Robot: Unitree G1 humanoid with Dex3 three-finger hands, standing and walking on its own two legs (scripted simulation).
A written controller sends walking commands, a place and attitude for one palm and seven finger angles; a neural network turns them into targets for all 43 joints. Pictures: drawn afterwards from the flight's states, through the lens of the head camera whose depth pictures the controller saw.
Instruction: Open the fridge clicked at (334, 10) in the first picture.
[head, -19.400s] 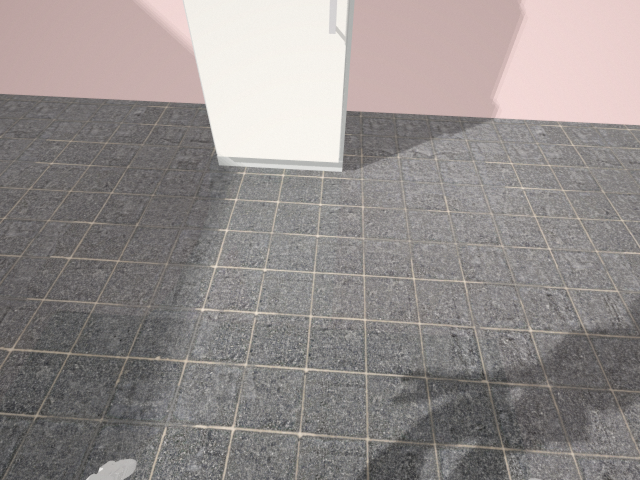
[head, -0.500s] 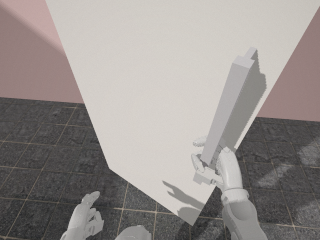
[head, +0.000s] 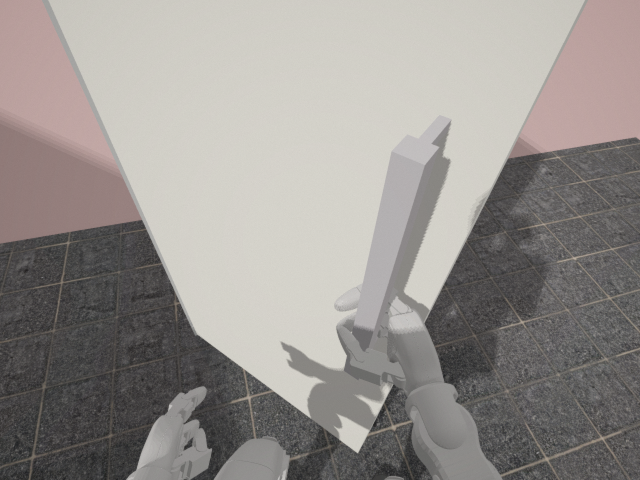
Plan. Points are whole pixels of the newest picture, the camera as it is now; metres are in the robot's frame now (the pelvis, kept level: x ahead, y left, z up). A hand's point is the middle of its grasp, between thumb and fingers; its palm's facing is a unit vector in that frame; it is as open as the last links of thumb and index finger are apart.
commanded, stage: walk backward, drawing the door open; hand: right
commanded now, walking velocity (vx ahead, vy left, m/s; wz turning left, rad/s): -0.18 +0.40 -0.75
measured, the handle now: (384, 283) +0.30 -0.02 +0.13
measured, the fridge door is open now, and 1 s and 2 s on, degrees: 50 79 71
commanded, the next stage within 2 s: stop walking and hold the door back in 0.46 s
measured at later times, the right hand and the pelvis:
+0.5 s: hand out of the picture +0.10 +0.15 +0.06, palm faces +0.01 +0.98 -0.18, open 6.3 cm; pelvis -0.13 +0.24 -0.02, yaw -24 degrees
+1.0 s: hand out of the picture +0.07 +0.22 +0.07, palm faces +0.33 +0.93 -0.17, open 6.3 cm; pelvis -0.21 +0.42 -0.01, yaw -36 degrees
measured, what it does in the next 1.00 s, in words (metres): steps to the left, turning right: left foot, then right foot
